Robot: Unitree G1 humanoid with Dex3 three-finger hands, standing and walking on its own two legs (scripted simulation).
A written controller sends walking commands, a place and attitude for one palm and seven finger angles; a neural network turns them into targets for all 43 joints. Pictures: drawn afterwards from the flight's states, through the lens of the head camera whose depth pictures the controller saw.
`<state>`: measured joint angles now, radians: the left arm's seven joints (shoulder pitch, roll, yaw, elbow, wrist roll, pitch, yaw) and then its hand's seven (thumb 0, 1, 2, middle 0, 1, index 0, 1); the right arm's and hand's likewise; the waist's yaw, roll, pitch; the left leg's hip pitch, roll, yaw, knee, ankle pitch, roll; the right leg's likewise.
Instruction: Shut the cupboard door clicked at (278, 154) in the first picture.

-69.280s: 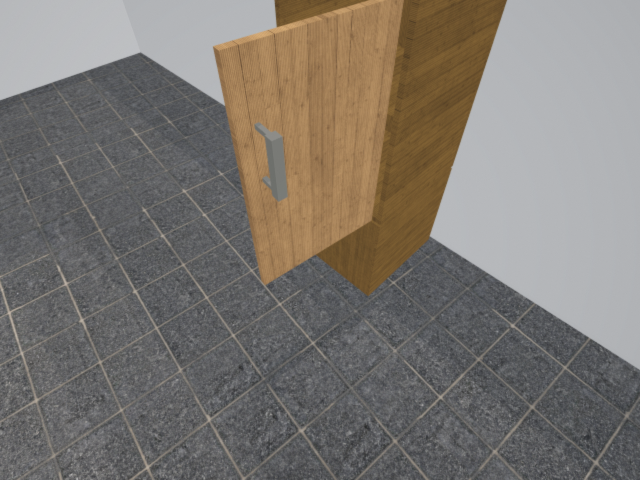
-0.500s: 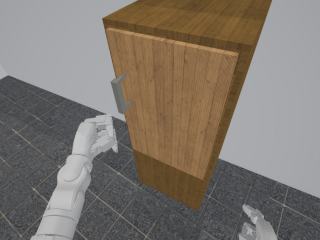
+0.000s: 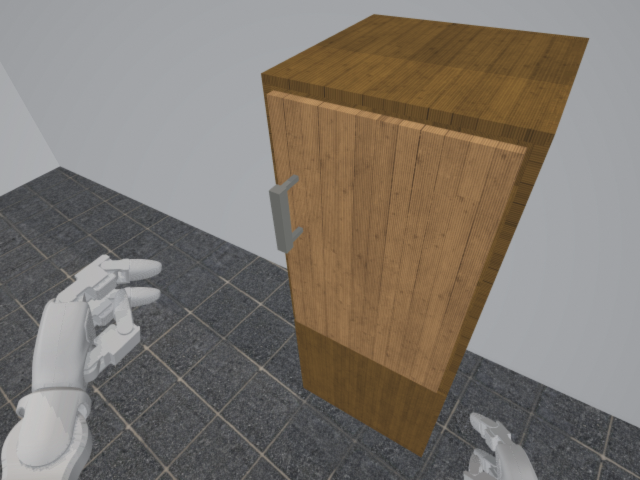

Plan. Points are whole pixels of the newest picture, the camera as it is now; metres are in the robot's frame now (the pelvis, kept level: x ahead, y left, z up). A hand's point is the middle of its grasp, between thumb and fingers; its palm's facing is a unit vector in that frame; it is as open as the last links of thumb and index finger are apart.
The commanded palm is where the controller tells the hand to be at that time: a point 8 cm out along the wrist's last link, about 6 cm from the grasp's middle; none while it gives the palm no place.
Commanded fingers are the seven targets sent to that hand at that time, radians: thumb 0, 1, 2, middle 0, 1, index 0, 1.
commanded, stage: draw the hand back to the body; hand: left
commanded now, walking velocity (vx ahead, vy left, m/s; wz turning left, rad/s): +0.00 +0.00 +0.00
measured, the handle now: (288, 214) +0.54 +0.12 +0.04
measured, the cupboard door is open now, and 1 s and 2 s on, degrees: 0 0 0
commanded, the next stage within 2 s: step back with the hand held close in 0.54 s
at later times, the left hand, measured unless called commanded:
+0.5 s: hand (76, 353) +0.18 +0.26 +0.15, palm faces +0.45 -0.82 -0.36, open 7.4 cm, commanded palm +0.13 +0.30 +0.17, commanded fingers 0.00 0.90 0.90 -0.20 -0.30 -0.20 -0.30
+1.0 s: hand (89, 351) +0.19 +0.25 +0.15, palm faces +0.36 -0.81 -0.47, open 7.4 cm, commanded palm +0.13 +0.30 +0.17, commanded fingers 0.00 0.90 0.90 -0.20 -0.30 -0.20 -0.30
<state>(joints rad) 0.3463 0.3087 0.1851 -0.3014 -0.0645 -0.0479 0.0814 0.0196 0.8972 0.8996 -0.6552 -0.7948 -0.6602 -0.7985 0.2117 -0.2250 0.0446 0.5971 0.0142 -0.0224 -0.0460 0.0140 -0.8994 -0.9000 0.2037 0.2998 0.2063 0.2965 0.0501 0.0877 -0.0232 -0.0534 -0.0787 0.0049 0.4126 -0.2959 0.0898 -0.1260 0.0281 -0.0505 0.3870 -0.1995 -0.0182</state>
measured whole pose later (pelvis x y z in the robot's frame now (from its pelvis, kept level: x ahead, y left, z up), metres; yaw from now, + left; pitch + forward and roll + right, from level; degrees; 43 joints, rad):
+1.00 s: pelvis -0.02 +0.00 -0.01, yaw -2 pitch +1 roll +0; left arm 0.54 0.40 0.38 -0.45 -0.06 -0.14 0.12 0.02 0.89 0.90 -0.21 -0.30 -0.21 -0.30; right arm 0.21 -0.26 -0.03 0.55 0.02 0.02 -0.07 0.01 -0.90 -0.90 0.20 0.30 0.21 0.30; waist 0.00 0.04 -0.04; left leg -0.25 -0.09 0.06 0.56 -0.33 0.10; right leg -0.35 0.02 -0.01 0.57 -0.24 -0.01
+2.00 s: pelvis -0.18 -0.02 -0.02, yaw -5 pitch +7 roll -3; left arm 0.40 0.39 0.43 -0.50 -0.04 -0.27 0.14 0.02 0.90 0.90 -0.20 -0.30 -0.20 -0.30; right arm 0.09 -0.15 0.02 0.62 -0.02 -0.14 -0.02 0.01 -0.90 -0.90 0.21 0.30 0.21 0.30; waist 0.03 -0.02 -0.01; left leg -0.59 0.08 0.13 0.50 -0.04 0.07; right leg -0.17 0.06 0.02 0.52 -0.40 0.02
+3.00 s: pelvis -0.31 +0.02 -0.02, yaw -2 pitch +0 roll -2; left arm 0.40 0.34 0.26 -0.24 0.02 -0.13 0.11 0.01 0.90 0.90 -0.20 -0.30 -0.20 -0.30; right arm 0.28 -0.30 -0.02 0.69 -0.03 -0.07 -0.02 0.01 -0.90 -0.90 0.20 0.30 0.21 0.30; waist 0.01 0.00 -0.05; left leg -0.40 0.06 0.00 0.68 -0.26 0.02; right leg -0.30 -0.01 -0.09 0.70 -0.41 0.00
